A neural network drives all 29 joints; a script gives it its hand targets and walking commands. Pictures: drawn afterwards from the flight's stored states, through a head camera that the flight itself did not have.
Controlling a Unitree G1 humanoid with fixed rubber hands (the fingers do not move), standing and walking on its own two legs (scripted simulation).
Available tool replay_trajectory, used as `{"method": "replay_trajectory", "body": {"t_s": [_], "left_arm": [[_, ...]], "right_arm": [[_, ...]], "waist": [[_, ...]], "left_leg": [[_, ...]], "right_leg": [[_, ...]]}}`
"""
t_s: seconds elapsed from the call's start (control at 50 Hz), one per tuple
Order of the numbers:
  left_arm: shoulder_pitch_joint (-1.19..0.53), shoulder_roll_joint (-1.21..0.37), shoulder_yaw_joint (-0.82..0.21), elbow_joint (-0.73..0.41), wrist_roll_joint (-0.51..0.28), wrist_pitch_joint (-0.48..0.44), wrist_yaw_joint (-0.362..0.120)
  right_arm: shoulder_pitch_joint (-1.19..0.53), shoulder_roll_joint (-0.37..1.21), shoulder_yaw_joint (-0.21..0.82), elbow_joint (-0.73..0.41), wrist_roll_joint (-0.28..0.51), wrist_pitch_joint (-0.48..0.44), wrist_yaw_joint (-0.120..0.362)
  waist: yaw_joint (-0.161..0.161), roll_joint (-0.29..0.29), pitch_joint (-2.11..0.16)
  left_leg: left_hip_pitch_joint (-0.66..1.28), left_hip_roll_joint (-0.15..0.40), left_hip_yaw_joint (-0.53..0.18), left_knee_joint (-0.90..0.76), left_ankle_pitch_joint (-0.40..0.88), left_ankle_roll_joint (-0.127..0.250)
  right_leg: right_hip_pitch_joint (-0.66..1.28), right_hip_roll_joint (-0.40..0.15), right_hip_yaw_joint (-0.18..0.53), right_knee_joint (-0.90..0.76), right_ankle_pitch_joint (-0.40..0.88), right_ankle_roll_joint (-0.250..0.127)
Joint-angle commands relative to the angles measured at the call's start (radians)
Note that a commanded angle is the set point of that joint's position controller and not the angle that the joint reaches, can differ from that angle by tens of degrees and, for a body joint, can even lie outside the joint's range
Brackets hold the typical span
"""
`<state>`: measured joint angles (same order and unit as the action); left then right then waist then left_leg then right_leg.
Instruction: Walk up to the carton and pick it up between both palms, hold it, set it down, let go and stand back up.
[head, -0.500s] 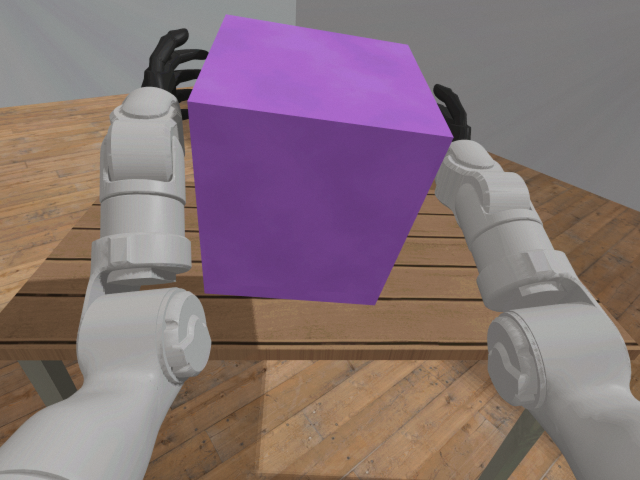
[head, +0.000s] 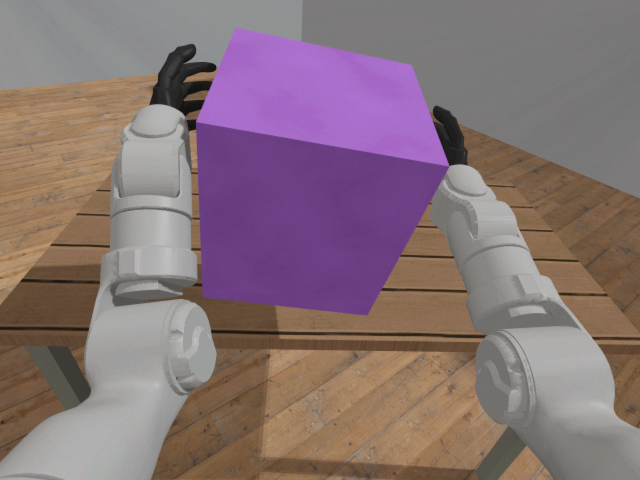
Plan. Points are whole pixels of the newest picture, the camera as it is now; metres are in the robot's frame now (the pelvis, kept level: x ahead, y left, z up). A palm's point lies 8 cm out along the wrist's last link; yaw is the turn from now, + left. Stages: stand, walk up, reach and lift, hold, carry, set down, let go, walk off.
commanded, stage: set down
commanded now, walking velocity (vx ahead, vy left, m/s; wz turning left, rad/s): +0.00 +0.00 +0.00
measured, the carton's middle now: (306, 182) +0.44 +0.03 +0.22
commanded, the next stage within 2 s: none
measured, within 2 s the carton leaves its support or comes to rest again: neither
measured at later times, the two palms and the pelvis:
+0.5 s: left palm (179, 144) +0.42 +0.18 +0.27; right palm (436, 196) +0.40 -0.14 +0.22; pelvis +0.00 +0.01 +0.00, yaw +0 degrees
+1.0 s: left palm (191, 164) +0.44 +0.18 +0.24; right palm (433, 209) +0.41 -0.14 +0.20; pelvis +0.01 +0.01 +0.00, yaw -1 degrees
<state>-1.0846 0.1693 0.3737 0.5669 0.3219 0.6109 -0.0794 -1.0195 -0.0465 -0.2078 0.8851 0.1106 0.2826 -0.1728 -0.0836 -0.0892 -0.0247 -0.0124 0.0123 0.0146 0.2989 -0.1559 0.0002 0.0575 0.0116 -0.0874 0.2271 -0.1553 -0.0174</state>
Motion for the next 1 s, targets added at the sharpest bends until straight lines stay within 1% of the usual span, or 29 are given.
{"method": "replay_trajectory", "body": {"t_s": [0.0,0.04,0.06,0.08,0.1,0.12,0.18,0.2,0.26,0.32,0.36,0.4,0.44,0.48,0.5,0.54,0.58,0.62,0.64,0.68,0.7,0.76,0.8,0.84,0.86,0.92,0.94,0.96,0.98], "left_arm": [[-0.454,-0.474,-0.240,0.009,-0.115,-0.019,-0.133],[-0.490,-0.466,-0.218,0.034,-0.120,-0.036,-0.130],[-0.481,-0.448,-0.205,0.053,-0.113,-0.046,-0.128],[-0.479,-0.463,-0.206,0.076,-0.111,-0.051,-0.128],[-0.445,-0.465,-0.181,0.087,-0.098,-0.054,-0.129],[-0.490,-0.479,-0.178,0.094,-0.084,-0.064,-0.127],[-0.469,-0.460,-0.170,0.112,-0.099,-0.078,-0.128],[-0.453,-0.467,-0.169,0.135,-0.086,-0.079,-0.122],[-0.471,-0.475,-0.187,0.119,-0.112,-0.103,-0.110],[-0.455,-0.474,-0.197,0.135,-0.121,-0.119,-0.107],[-0.443,-0.497,-0.202,0.137,-0.112,-0.122,-0.107],[-0.457,-0.492,-0.188,0.153,-0.093,-0.132,-0.116],[-0.449,-0.484,-0.193,0.175,-0.106,-0.132,-0.113],[-0.457,-0.478,-0.174,0.187,-0.101,-0.128,-0.109],[-0.453,-0.500,-0.182,0.201,-0.100,-0.132,-0.105],[-0.424,-0.497,-0.180,0.168,-0.113,-0.148,-0.099],[-0.457,-0.497,-0.168,0.184,-0.114,-0.175,-0.094],[-0.500,-0.493,-0.196,0.155,-0.105,-0.189,-0.085],[-0.499,-0.499,-0.206,0.163,-0.130,-0.194,-0.079],[-0.486,-0.465,-0.137,0.211,-0.093,-0.204,-0.081],[-0.482,-0.486,-0.160,0.210,-0.112,-0.207,-0.089],[-0.478,-0.482,-0.131,0.239,-0.081,-0.216,-0.100],[-0.477,-0.496,-0.137,0.266,-0.082,-0.213,-0.104],[-0.468,-0.489,-0.135,0.256,-0.101,-0.224,-0.101],[-0.484,-0.508,-0.123,0.271,-0.088,-0.229,-0.101],[-0.447,-0.476,-0.099,0.283,-0.068,-0.242,-0.102],[-0.464,-0.470,-0.091,0.289,-0.062,-0.244,-0.099],[-0.458,-0.452,-0.083,0.299,-0.066,-0.250,-0.093],[-0.460,-0.462,-0.094,0.281,-0.073,-0.261,-0.092]], "right_arm": [[-0.840,0.311,0.122,-0.242,0.015,-0.104,0.126],[-0.836,0.320,0.102,-0.245,-0.019,-0.115,0.127],[-0.849,0.313,0.107,-0.240,-0.032,-0.121,0.131],[-0.794,0.334,0.090,-0.209,-0.036,-0.121,0.131],[-0.833,0.326,0.080,-0.200,-0.055,-0.121,0.133],[-0.824,0.326,0.061,-0.181,-0.084,-0.132,0.134],[-0.804,0.328,0.043,-0.207,-0.097,-0.148,0.144],[-0.838,0.319,0.066,-0.201,-0.082,-0.156,0.146],[-0.805,0.351,0.058,-0.208,-0.110,-0.169,0.145],[-0.788,0.345,0.079,-0.235,-0.108,-0.188,0.148],[-0.748,0.392,0.082,-0.195,-0.110,-0.177,0.150],[-0.791,0.345,0.046,-0.201,-0.136,-0.183,0.152],[-0.746,0.331,0.008,-0.174,-0.166,-0.182,0.158],[-0.781,0.327,0.009,-0.160,-0.157,-0.187,0.166],[-0.742,0.329,-0.011,-0.115,-0.169,-0.186,0.166],[-0.750,0.363,0.011,-0.193,-0.169,-0.203,0.173],[-0.762,0.374,0.012,-0.158,-0.167,-0.206,0.171],[-0.776,0.371,0.033,-0.180,-0.175,-0.219,0.174],[-0.767,0.402,0.016,-0.165,-0.187,-0.215,0.181],[-0.717,0.400,0.011,-0.088,-0.187,-0.199,0.180],[-0.728,0.396,0.007,-0.141,-0.195,-0.207,0.182],[-0.726,0.395,-0.018,-0.142,-0.224,-0.213,0.181],[-0.712,0.362,-0.051,-0.131,-0.245,-0.211,0.181],[-0.706,0.395,-0.065,-0.145,-0.263,-0.219,0.191],[-0.709,0.377,-0.082,-0.127,-0.262,-0.216,0.193],[-0.670,0.392,-0.077,-0.153,-0.278,-0.217,0.200],[-0.706,0.379,-0.086,-0.152,-0.287,-0.225,0.207],[-0.699,0.404,-0.064,-0.129,-0.285,-0.228,0.214],[-0.697,0.394,-0.069,-0.148,-0.293,-0.237,0.215]], "waist": [[-0.007,0.141,-0.320],[-0.008,0.119,-0.361],[0.017,0.100,-0.351],[-0.008,0.107,-0.333],[0.015,0.100,-0.317],[0.009,0.108,-0.336],[-0.006,0.121,-0.340],[0.020,0.120,-0.337],[-0.002,0.089,-0.396],[0.016,0.099,-0.394],[0.008,0.114,-0.404],[0.010,0.119,-0.379],[0.000,0.118,-0.336],[0.016,0.128,-0.359],[0.003,0.145,-0.332],[0.014,0.110,-0.368],[0.020,0.113,-0.402],[0.025,0.160,-0.453],[0.004,0.139,-0.443],[0.038,0.114,-0.391],[0.026,0.125,-0.392],[0.037,0.107,-0.391],[0.013,0.123,-0.377],[-0.002,0.093,-0.393],[0.005,0.123,-0.370],[0.023,0.092,-0.374],[0.038,0.119,-0.402],[0.058,0.090,-0.401],[0.047,0.111,-0.423]], "left_leg": [[0.104,-0.023,0.039,-0.017,0.230,-0.037],[0.078,-0.032,0.044,-0.027,0.221,-0.020],[0.079,-0.027,0.045,-0.034,0.209,-0.013],[0.071,-0.036,0.052,-0.038,0.191,-0.016],[0.080,-0.030,0.047,-0.035,0.192,-0.014],[0.065,-0.045,0.048,-0.043,0.176,-0.012],[0.071,-0.041,0.049,-0.027,0.204,-0.013],[0.095,-0.031,0.052,-0.028,0.237,-0.018],[0.117,-0.036,0.054,0.005,0.326,-0.033],[0.104,-0.044,0.049,0.016,0.370,-0.036],[0.121,-0.040,0.044,0.029,0.391,-0.039],[0.090,-0.034,0.049,-0.010,0.261,-0.041],[0.097,-0.028,0.054,-0.016,0.252,-0.047],[0.118,-0.027,0.047,0.000,0.257,-0.048],[0.082,-0.024,0.045,-0.018,0.236,-0.048],[0.117,-0.026,0.046,0.014,0.356,-0.049],[0.100,-0.023,0.057,0.023,0.377,-0.052],[0.127,-0.026,0.045,0.022,0.369,-0.055],[0.147,-0.025,0.046,0.031,0.383,-0.061],[0.091,-0.031,0.065,0.017,0.351,-0.045],[0.083,-0.032,0.059,0.015,0.336,-0.046],[0.062,-0.046,0.056,0.006,0.306,-0.040],[0.094,-0.031,0.066,0.002,0.299,-0.050],[0.113,-0.031,0.070,0.010,0.302,-0.050],[0.083,-0.029,0.064,0.002,0.279,-0.058],[0.087,-0.036,0.068,-0.012,0.271,-0.043],[0.082,-0.031,0.060,-0.006,0.276,-0.045],[0.089,-0.036,0.073,-0.004,0.295,-0.044],[0.091,-0.033,0.074,0.012,0.314,-0.049]], "right_leg": [[0.024,0.026,-0.015,-0.004,0.126,0.041],[0.044,0.022,-0.015,-0.007,0.131,0.043],[0.043,0.014,-0.015,0.001,0.128,0.051],[0.049,0.011,-0.006,-0.009,0.142,0.052],[0.061,0.016,-0.016,-0.006,0.136,0.060],[0.048,0.013,-0.006,-0.007,0.116,0.052],[0.060,0.004,-0.011,-0.005,0.143,0.049],[0.046,0.012,-0.016,0.002,0.163,0.063],[0.061,0.019,-0.027,0.022,0.241,0.066],[0.065,0.015,-0.015,0.032,0.311,0.058],[0.067,0.013,-0.011,0.030,0.314,0.063],[0.054,0.013,-0.029,0.004,0.185,0.060],[0.033,0.017,-0.030,0.006,0.141,0.051],[0.024,0.015,-0.029,0.002,0.150,0.055],[0.018,0.008,-0.031,0.004,0.135,0.053],[0.036,0.019,-0.031,0.017,0.222,0.052],[0.055,0.014,-0.017,0.021,0.258,0.054],[0.036,0.017,-0.032,0.030,0.256,0.055],[0.005,0.024,-0.035,0.021,0.228,0.053],[0.036,0.019,-0.018,0.020,0.239,0.056],[0.062,0.012,-0.028,0.026,0.260,0.066],[0.073,0.011,-0.025,0.032,0.272,0.072],[0.024,0.011,-0.034,0.018,0.211,0.065],[-0.016,0.019,-0.040,0.009,0.203,0.057],[-0.013,0.011,-0.037,0.008,0.188,0.057],[-0.006,0.019,-0.034,0.008,0.203,0.069],[0.007,0.010,-0.027,0.016,0.201,0.064],[0.004,0.017,-0.032,0.028,0.204,0.069],[0.010,0.013,-0.036,0.033,0.229,0.068]]}}
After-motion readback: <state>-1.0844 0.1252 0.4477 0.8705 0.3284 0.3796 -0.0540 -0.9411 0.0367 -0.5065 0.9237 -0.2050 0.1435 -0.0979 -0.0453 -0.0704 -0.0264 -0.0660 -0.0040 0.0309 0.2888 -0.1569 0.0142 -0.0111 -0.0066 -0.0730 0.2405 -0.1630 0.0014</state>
